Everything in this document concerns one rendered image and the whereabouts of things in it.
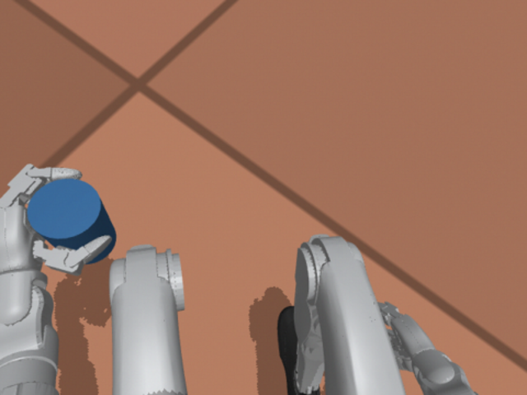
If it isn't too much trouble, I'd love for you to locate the right robot hand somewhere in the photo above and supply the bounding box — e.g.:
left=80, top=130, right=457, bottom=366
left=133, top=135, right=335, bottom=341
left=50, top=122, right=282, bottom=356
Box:
left=377, top=301, right=436, bottom=372

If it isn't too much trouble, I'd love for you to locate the left robot arm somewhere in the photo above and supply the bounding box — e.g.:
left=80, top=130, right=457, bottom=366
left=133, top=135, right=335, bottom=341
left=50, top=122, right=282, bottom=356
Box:
left=0, top=268, right=59, bottom=395

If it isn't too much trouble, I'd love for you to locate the right robot arm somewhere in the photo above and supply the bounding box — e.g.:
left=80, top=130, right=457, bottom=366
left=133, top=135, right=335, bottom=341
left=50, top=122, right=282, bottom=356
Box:
left=412, top=350, right=479, bottom=395

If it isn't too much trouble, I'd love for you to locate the can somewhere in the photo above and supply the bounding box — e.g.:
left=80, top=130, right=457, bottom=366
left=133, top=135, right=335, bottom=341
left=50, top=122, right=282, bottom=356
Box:
left=27, top=179, right=116, bottom=264

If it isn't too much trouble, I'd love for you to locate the left robot hand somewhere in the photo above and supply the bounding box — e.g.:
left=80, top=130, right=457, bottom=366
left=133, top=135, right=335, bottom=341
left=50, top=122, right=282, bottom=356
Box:
left=0, top=164, right=112, bottom=276

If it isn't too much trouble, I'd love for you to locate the right robot foot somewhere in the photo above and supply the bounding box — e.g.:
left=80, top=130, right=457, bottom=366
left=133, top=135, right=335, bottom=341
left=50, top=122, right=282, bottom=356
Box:
left=277, top=306, right=320, bottom=395

